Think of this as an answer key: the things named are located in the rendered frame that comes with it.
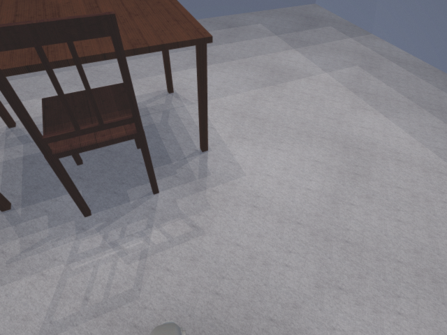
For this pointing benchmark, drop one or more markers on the table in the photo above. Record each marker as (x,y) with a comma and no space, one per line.
(145,26)

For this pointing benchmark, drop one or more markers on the chair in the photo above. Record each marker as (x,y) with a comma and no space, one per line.
(84,120)

